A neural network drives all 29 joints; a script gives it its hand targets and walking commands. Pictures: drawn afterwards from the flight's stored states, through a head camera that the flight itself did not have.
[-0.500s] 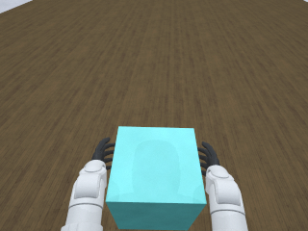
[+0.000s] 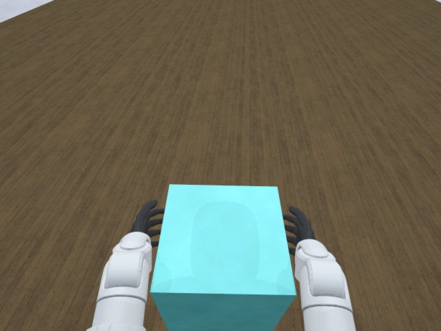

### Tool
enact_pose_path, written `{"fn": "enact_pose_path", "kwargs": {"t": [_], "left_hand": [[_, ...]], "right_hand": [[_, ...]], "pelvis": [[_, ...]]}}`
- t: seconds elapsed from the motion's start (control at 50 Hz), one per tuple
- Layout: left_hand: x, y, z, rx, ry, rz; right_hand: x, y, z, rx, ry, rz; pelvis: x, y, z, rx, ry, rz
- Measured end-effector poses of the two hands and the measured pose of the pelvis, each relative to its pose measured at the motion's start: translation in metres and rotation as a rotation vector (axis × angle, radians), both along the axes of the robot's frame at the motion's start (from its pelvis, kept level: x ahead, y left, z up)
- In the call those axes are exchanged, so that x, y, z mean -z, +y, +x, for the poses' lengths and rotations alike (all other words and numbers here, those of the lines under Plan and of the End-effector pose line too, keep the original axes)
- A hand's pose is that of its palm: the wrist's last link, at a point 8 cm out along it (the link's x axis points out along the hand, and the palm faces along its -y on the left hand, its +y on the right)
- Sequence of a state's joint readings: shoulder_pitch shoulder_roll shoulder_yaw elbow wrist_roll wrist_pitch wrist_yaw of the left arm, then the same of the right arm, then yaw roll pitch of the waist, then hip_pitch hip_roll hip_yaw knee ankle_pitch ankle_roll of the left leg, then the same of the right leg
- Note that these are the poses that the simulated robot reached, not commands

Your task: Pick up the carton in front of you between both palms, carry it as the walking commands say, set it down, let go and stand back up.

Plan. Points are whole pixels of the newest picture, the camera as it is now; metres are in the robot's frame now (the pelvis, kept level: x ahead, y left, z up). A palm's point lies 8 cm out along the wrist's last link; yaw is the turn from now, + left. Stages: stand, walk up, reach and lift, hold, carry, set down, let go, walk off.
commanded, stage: hold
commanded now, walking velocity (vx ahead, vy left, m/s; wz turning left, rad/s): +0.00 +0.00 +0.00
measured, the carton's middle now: (221, 263) +0.29 +0.00 -0.04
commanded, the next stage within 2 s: set down in 0.34 s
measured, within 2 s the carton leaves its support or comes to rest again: neither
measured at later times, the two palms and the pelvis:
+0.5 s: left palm (127, 245) +0.27 +0.17 +0.05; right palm (296, 240) +0.29 -0.13 +0.05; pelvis -0.02 -0.01 -0.01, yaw +5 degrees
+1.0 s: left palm (160, 267) +0.32 +0.14 -0.14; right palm (285, 269) +0.33 -0.16 -0.15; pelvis -0.03 +0.00 -0.07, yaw +5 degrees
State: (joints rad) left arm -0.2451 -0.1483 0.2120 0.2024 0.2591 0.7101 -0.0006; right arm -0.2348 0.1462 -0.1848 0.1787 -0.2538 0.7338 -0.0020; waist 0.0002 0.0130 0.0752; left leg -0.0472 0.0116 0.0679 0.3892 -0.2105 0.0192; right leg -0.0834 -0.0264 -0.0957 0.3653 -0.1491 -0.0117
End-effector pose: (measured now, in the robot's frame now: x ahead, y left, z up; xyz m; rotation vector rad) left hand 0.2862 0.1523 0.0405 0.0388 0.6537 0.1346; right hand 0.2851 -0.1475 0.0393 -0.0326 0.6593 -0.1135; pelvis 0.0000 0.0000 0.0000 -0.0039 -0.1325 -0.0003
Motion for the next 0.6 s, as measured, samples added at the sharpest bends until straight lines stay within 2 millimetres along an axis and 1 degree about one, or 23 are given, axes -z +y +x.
{"fn": "enact_pose_path", "kwargs": {"t": [0.12, 0.2, 0.28, 0.38, 0.48, 0.54, 0.6], "left_hand": [[-0.002, 0.0, -0.012, -0.001, -0.005, -0.004], [-0.003, 0.001, -0.019, -0.011, -0.01, -0.004], [-0.006, 0.005, -0.025, -0.037, -0.017, -0.007], [-0.01, 0.011, -0.029, -0.076, -0.028, -0.013], [-0.013, 0.015, -0.023, -0.101, -0.039, -0.029], [-0.01, 0.015, -0.012, -0.102, -0.037, -0.04], [-0.003, 0.014, 0.0, -0.099, -0.026, -0.046]], "right_hand": [[-0.002, 0.0, -0.012, 0.003, -0.005, 0.004], [-0.004, 0.001, -0.016, -0.006, -0.01, 0.006], [-0.006, 0.005, -0.015, -0.026, -0.017, 0.011], [-0.01, 0.012, -0.009, -0.055, -0.026, 0.021], [-0.012, 0.016, 0.002, -0.054, -0.035, 0.048], [-0.009, 0.016, 0.01, -0.039, -0.032, 0.061], [-0.001, 0.015, 0.02, -0.026, -0.02, 0.069]], "pelvis": [[0.002, 0.0, -0.013, -0.003, -0.029, 0.0], [0.004, -0.002, -0.02, -0.021, -0.043, 0.003], [0.005, -0.004, -0.024, -0.042, -0.053, 0.006], [0.006, -0.007, -0.024, -0.069, -0.062, 0.006], [0.008, -0.008, -0.022, -0.088, -0.067, 0.005], [0.01, -0.008, -0.02, -0.092, -0.063, 0.002], [0.012, -0.007, -0.018, -0.093, -0.046, -0.001]]}}
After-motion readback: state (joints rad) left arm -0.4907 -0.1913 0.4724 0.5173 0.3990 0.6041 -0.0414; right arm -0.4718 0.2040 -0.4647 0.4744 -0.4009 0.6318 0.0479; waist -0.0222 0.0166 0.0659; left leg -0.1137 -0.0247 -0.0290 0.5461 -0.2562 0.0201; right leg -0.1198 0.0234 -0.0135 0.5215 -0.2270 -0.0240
